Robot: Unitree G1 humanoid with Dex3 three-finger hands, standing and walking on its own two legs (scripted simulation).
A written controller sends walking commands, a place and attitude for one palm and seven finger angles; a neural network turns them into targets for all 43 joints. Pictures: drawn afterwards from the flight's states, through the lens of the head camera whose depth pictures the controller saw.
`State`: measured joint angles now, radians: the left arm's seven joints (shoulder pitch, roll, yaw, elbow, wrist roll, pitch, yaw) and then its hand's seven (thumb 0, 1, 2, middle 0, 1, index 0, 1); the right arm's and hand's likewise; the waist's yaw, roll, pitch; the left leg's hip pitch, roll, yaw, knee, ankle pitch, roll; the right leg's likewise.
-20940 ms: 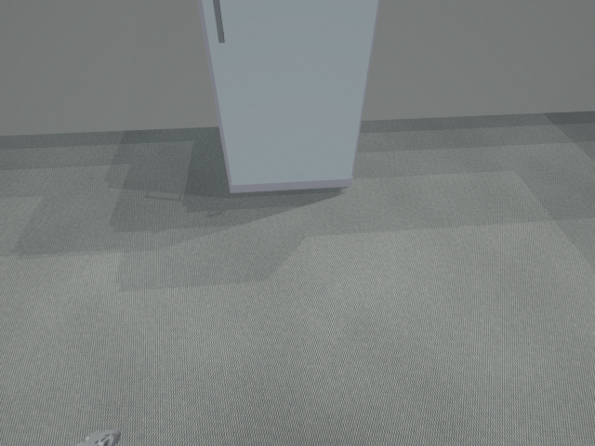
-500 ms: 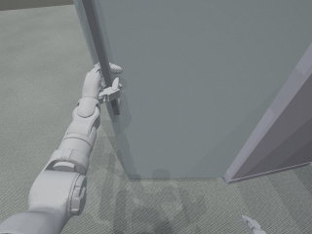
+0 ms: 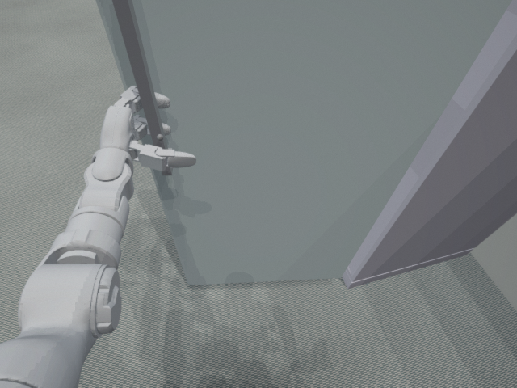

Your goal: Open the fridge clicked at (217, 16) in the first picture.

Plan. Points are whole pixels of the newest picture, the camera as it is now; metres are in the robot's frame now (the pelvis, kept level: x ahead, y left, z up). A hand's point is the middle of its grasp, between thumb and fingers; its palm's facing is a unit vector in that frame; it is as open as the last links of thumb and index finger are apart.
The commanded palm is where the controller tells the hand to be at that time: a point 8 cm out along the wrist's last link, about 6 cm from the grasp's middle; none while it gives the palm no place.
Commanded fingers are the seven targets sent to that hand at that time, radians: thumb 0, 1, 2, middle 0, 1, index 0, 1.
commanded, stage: loosen the grip on the handle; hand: left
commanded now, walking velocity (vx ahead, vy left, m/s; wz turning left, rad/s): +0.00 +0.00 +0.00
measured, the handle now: (143, 64) +0.52 +0.16 +0.23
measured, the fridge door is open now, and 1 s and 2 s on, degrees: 78 76 76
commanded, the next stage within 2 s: slip the hand off the handle in 0.20 s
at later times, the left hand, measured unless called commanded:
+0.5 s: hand (151, 136) +0.49 +0.17 +0.12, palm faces +0.05 -0.99 -0.13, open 14.4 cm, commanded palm +0.46 +0.22 +0.13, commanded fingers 0.00 -0.55 0.20 -0.25 -1.15 -0.25 -1.15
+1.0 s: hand (110, 143) +0.47 +0.22 +0.12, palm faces +0.05 -0.99 -0.14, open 14.7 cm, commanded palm +0.43 +0.27 +0.13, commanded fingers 0.00 -0.55 0.20 -0.25 -1.15 -0.25 -1.15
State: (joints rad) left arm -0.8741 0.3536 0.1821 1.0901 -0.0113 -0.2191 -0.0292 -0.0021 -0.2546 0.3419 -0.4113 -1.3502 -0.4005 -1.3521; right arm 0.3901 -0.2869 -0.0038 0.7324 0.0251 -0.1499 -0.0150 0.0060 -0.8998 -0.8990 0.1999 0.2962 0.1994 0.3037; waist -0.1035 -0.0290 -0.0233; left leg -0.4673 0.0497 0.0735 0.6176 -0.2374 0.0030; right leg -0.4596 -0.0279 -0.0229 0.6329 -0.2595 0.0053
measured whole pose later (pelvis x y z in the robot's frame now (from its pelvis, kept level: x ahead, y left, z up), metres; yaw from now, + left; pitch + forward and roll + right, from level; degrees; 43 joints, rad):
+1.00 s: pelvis +0.04 +0.01 +0.00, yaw +0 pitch +8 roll -1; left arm -0.65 0.44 0.29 0.89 -0.09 -0.22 -0.22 -0.02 -0.55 0.20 -0.26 -1.15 -0.25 -1.15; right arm 0.38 -0.28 0.01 0.65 0.04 -0.06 -0.04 0.01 -0.90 -0.90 0.20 0.30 0.20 0.30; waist -0.06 0.01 -0.08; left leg -0.50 0.05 0.06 0.68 -0.32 0.00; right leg -0.47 -0.02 -0.03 0.65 -0.32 0.01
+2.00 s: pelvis +0.03 +0.00 +0.01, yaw +1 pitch +0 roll +0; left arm -0.11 0.32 0.29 0.22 -0.29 0.00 -0.29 -0.02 -0.55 0.20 -0.26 -1.15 -0.25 -1.15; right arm 0.27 -0.26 0.06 0.62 0.05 -0.21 -0.09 0.01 -0.90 -0.90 0.20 0.30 0.20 0.30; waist 0.03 0.03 -0.06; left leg -0.31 0.04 0.04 0.60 -0.29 -0.01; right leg -0.28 -0.03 -0.04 0.59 -0.31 0.01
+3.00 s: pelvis +0.05 +0.01 +0.02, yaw +1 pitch -5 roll +0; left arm 0.42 0.34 0.35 -0.36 -0.07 -0.06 0.09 0.01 0.74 0.82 -0.22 -0.38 -0.21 -0.39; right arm 0.20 -0.23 0.03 0.65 -0.02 -0.14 -0.09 0.01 -0.90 -0.90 0.20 0.30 0.20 0.30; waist 0.09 0.04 0.01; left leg -0.09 0.03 0.05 0.43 -0.25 0.00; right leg -0.06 -0.04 -0.05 0.40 -0.26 0.02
